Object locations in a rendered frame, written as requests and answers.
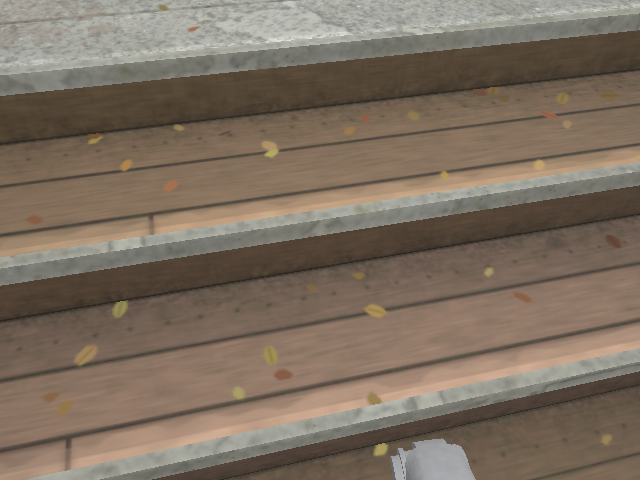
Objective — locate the robot right shin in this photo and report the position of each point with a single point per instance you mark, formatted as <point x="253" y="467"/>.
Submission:
<point x="460" y="448"/>

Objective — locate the robot right thigh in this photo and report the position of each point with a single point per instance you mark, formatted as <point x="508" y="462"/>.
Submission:
<point x="430" y="460"/>

